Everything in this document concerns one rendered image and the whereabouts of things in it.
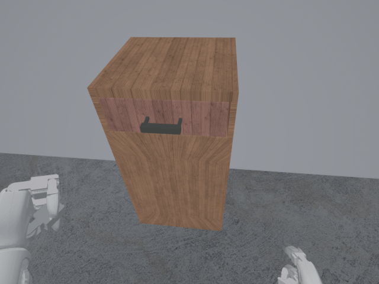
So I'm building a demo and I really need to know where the robot right hand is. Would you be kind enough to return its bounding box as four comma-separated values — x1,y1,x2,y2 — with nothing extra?
278,243,323,284

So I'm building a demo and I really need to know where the left robot forearm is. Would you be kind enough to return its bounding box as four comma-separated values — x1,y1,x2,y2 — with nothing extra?
0,248,33,284

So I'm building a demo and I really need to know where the cabinet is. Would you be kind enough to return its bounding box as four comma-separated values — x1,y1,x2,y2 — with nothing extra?
87,37,239,231

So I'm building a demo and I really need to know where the drawer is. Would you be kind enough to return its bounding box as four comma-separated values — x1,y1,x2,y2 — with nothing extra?
98,97,229,137

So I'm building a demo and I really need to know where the handle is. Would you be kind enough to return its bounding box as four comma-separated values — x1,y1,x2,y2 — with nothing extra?
140,117,182,135

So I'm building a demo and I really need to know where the robot left hand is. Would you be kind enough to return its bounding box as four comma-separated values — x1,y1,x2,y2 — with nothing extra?
0,174,65,249

